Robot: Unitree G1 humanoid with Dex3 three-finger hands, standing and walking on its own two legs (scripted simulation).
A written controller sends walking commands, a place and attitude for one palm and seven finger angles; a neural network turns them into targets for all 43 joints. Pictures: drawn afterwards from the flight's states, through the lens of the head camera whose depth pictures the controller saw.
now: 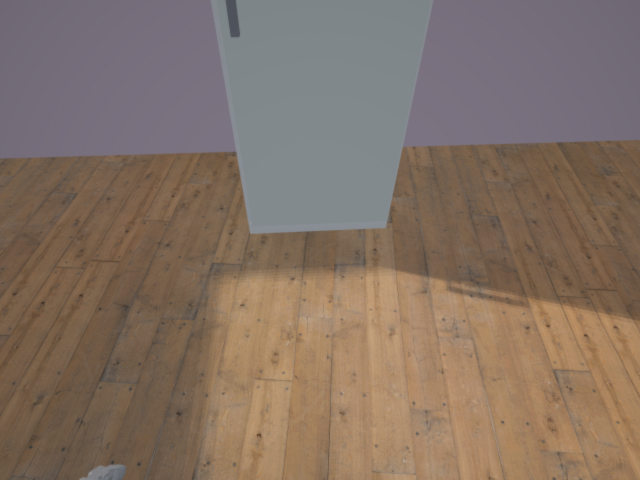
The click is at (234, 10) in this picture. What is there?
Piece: fridge door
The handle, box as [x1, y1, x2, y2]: [226, 0, 239, 36]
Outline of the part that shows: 226,0 230,34 231,36 239,36 235,0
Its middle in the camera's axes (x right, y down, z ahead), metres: -0.22 -0.65 +0.89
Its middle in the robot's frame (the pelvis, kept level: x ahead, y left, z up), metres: +1.12 +0.29 +0.25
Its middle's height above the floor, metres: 1.02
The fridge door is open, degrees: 0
